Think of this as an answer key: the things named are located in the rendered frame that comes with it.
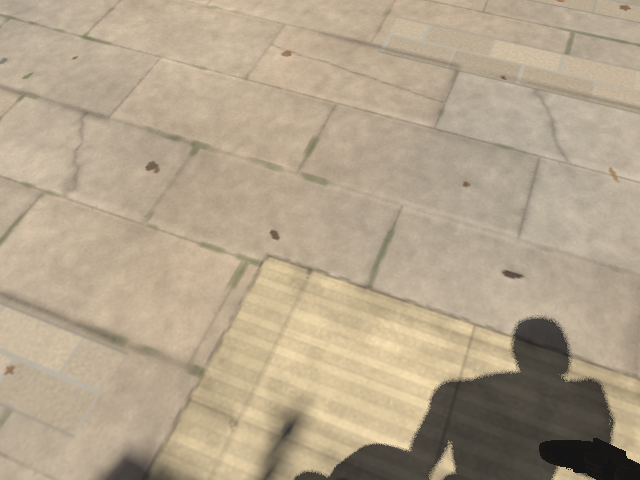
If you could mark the right robot hand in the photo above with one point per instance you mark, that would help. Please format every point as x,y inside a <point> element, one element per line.
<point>599,459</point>

